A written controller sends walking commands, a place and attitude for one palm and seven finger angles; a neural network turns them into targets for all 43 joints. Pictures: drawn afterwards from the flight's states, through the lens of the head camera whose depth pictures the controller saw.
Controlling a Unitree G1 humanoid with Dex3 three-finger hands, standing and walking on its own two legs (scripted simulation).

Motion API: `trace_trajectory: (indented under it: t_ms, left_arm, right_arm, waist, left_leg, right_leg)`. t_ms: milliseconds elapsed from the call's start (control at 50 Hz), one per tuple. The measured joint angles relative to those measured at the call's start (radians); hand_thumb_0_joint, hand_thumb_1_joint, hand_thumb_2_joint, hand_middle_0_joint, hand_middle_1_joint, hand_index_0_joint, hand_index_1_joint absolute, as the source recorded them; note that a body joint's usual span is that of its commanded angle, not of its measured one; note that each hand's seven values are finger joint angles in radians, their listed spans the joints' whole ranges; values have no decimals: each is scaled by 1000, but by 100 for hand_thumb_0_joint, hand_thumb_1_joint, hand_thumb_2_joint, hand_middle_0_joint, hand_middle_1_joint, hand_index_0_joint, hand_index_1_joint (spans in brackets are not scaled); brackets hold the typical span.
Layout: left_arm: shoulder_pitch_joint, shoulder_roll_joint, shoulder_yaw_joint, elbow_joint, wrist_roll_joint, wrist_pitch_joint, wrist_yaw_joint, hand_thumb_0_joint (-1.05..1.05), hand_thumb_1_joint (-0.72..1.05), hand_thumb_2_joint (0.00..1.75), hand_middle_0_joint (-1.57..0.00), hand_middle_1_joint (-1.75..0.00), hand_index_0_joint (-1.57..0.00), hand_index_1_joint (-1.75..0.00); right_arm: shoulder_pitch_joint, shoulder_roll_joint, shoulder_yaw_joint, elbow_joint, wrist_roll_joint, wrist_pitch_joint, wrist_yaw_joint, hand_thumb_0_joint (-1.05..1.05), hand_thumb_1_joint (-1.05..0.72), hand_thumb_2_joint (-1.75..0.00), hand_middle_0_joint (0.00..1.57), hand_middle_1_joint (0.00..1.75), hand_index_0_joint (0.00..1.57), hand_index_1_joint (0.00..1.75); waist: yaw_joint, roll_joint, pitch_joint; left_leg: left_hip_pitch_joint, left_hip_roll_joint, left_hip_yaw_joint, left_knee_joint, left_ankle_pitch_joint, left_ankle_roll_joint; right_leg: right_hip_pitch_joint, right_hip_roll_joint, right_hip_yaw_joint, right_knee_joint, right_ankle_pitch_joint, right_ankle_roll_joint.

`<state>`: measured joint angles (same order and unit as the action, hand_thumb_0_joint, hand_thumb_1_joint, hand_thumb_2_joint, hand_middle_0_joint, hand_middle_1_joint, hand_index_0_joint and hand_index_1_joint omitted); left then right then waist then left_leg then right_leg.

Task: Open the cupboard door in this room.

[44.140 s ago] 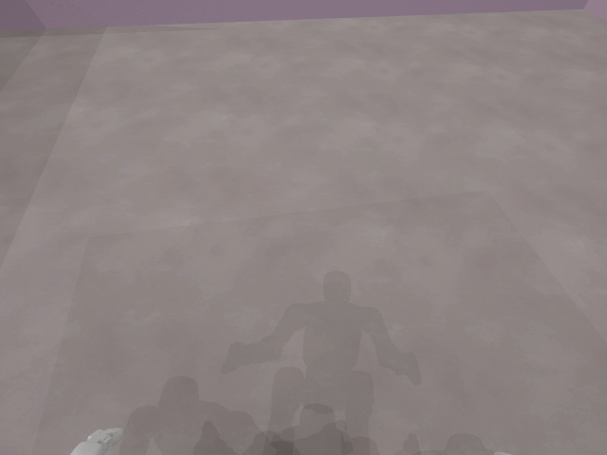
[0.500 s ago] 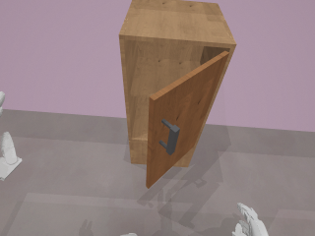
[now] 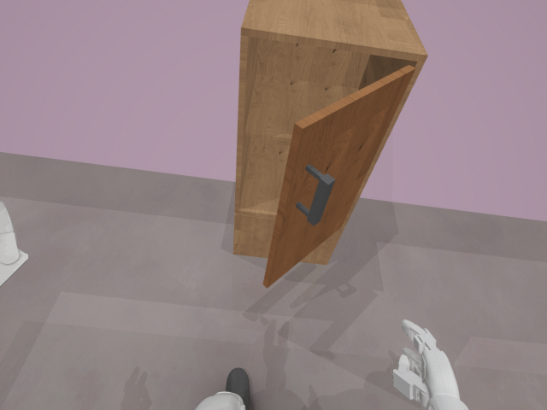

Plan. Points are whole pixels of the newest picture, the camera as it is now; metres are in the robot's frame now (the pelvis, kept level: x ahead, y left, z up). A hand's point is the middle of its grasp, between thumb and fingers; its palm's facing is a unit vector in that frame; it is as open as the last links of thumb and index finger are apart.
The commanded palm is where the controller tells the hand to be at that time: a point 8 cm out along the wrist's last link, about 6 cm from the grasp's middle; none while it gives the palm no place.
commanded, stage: stop stepping back and stand still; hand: left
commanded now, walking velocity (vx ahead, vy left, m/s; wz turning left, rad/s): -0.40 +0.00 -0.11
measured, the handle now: (312, 195) +0.52 -0.04 -0.03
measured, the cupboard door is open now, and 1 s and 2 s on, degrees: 47 47 47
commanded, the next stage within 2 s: let the arm hang, fingers relaxed in 1.06 s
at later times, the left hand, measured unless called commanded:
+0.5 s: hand out of the picture +0.13 +0.26 +0.19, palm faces +0.17 -0.87 -0.45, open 7.5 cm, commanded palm +0.08 +0.33 +0.19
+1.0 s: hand out of the picture +0.13 +0.29 +0.18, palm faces +0.32 -0.83 -0.46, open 7.5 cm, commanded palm +0.06 +0.34 +0.19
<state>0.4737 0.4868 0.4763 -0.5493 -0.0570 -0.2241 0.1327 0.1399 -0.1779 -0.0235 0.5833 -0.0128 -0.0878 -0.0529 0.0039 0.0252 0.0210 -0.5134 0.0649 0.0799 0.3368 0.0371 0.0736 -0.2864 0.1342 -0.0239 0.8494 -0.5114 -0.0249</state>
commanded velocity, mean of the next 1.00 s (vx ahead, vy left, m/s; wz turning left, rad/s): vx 0.16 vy -0.05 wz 0.00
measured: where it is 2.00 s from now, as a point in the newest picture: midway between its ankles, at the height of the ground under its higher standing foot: outside the picture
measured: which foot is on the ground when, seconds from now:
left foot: down 0.00-0.08, up 0.10-0.20, down 0.22-0.60, up 0.62-0.86, down 0.88-1.00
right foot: up 0.00-0.08, down 0.10-0.24, up 0.26-0.62, down 0.64-1.00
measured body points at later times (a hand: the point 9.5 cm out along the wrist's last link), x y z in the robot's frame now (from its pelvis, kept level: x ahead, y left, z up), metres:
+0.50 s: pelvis -0.10 +0.05 +0.03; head -0.09 +0.10 +0.47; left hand +0.11 +0.31 +0.22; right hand -0.01 -0.18 -0.05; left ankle +0.01 +0.10 -0.72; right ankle -0.13 -0.04 -0.66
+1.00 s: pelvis -0.12 +0.06 -0.01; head -0.11 +0.07 +0.44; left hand +0.10 +0.33 +0.21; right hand +0.00 -0.19 -0.09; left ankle -0.08 +0.22 -0.73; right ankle -0.19 -0.01 -0.73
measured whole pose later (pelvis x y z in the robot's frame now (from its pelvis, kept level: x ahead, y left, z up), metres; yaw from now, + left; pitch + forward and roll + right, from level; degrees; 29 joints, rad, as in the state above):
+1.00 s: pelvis -0.12 +0.06 -0.01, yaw -9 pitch -1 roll +2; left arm 0.49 0.45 0.45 -0.51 -0.04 -0.19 0.16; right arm 0.22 -0.17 0.00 0.63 -0.01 -0.14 -0.08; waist -0.01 -0.06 0.03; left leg -0.29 0.07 0.08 0.58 -0.27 -0.05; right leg -0.21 -0.01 -0.05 0.67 -0.44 -0.01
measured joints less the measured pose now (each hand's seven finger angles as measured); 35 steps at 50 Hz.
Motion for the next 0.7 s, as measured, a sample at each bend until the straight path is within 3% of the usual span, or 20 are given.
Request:
trace_trajectory:
  t_ms: [60, 100, 140, 180, 220, 240, 280, 320, 380, 440, 520, 580, 600, 640, 660, 700]
  left_arm:
    - [50, 3, -5, -49, -17, 5, 3, 2, 89, 90, -21, -31, -21, -30]
    - [73, 6, 2, -82, -15, -2, 12, 2, 89, 90, -21, -31, -21, -30]
    - [80, -26, -34, -92, 2, -9, 10, 2, 89, 90, -21, -31, -21, -30]
    - [84, -30, -56, -89, 11, -2, -2, 2, 88, 90, -21, -31, -21, -30]
    - [59, -35, -55, -81, 16, 12, 0, 1, 88, 90, -21, -31, -21, -30]
    - [31, -45, -50, -66, 16, 15, 5, 1, 88, 90, -22, -31, -21, -30]
    - [-64, -73, -40, 4, 20, 26, 24, 1, 88, 90, -21, -31, -21, -30]
    - [-128, -85, -26, 69, 20, 40, 35, 1, 88, 90, -21, -31, -21, -30]
    - [-98, -55, -18, 56, 12, 60, 31, 2, 89, 90, -21, -31, -20, -30]
    - [51, -35, -38, -40, 14, 64, 14, 2, 89, 90, -20, -31, -20, -30]
    - [219, -1, -63, -116, 24, 56, 4, 2, 89, 90, -21, -31, -21, -30]
    - [235, 44, -44, -95, 21, 76, 13, 2, 88, 90, -21, -31, -21, -30]
    - [220, 60, -30, -80, 19, 86, 18, 2, 88, 90, -22, -31, -21, -30]
    - [180, 88, 14, -59, 16, 98, 26, 1, 88, 90, -22, -31, -21, -30]
    - [142, 61, 10, -37, 17, 97, 22, 1, 88, 90, -22, -31, -21, -30]
    - [84, 5, -8, 17, 19, 90, 18, 1, 88, 90, -21, -31, -21, -30]
  right_arm:
    - [-3, 7, 8, -1, 3, -10, 16, 1, -91, -90, 20, 30, 20, 30]
    - [-23, 10, 18, 2, 7, -17, 21, 1, -91, -90, 20, 30, 21, 30]
    - [-23, 1, 21, 44, -4, -14, 23, 1, -91, -90, 20, 30, 21, 30]
    - [36, 12, 30, 78, -1, 2, 21, 1, -91, -90, 20, 30, 21, 30]
    - [100, 15, 48, 88, 7, 3, 5, 1, -91, -90, 21, 30, 21, 30]
    - [118, 9, 51, 86, 9, -6, -6, 1, -91, -90, 21, 30, 21, 30]
    - [106, 11, 49, 95, 9, -25, -22, 1, -91, -90, 21, 30, 21, 30]
    - [88, 21, 53, 94, 1, -49, -22, 1, -91, -90, 20, 30, 21, 30]
    - [91, 50, 68, 80, -4, -62, 4, 1, -91, -90, 20, 30, 21, 30]
    - [126, 64, 71, 55, -8, -48, 26, 1, -91, -90, 21, 30, 21, 30]
    - [164, 49, 51, 39, -14, -26, 13, 1, -90, -90, 21, 30, 21, 30]
    - [164, 28, 29, 44, -21, -8, -13, 1, -90, -90, 21, 30, 21, 30]
    - [159, 21, 24, 46, -20, -3, -19, 1, -90, -90, 21, 30, 21, 30]
    - [136, 2, 20, 40, -9, 1, -22, 1, -90, -90, 21, 30, 21, 30]
    - [110, -21, 15, 60, -8, 4, -20, 1, -90, -90, 21, 30, 21, 30]
    - [86, -43, 7, 114, -10, 17, -11, 1, -91, -90, 20, 30, 21, 30]
  waist:
    - [19, -19, -28]
    - [46, -64, -30]
    - [63, -45, -16]
    - [67, -70, -59]
    - [65, -99, -103]
    - [50, -97, -114]
    - [26, -104, -73]
    - [2, -91, -19]
    - [-41, -91, 22]
    - [-61, -92, 9]
    - [-49, -63, -27]
    - [-34, -41, -46]
    - [-30, -45, -52]
    - [-1, -91, -66]
    - [17, -67, -57]
    - [22, -34, -59]
  left_leg:
    - [-42, 1, 51, -27, 31, -21]
    - [-124, -16, 85, 95, -99, -78]
    - [-165, -23, 5, 379, -248, -113]
    - [-124, -45, -38, 558, -299, -114]
    - [16, -46, -57, 480, -311, -100]
    - [63, -55, -64, 410, -387, -71]
    - [71, -80, -46, 389, -358, -11]
    - [103, -76, -30, 323, -266, 9]
    - [167, -60, -19, 172, -182, -33]
    - [218, -42, -3, 35, -183, -72]
    - [246, -27, 17, -85, -199, -81]
    - [220, -31, 27, -85, -198, -93]
    - [186, -41, 37, -37, -229, -97]
    - [42, -75, 58, 212, -346, -100]
    - [-22, -59, 18, 383, -366, -99]
    - [-71, -32, -44, 602, -364, -100]
  right_leg:
    - [94, -26, -39, -147, -43, -21]
    - [125, -69, -1, -295, -13, -47]
    - [114, -64, 11, -249, 49, -15]
    - [127, -81, 21, -249, 57, 9]
    - [131, -98, 31, -241, 50, 29]
    - [115, -103, 28, -213, 38, 33]
    - [57, -115, 54, -87, -2, 31]
    - [-20, -97, 73, 54, 0, 26]
    - [-103, -72, 69, 134, 59, 23]
    - [-127, -59, 17, 102, 119, 22]
    - [-54, -47, -86, -46, 94, 11]
    - [74, -34, -148, -213, -4, -14]
    - [125, -38, -151, -291, -15, -29]
    - [170, -82, -77, -430, 35, -92]
    - [140, -78, -77, -407, 162, -101]
    - [119, -63, -86, -338, 186, -89]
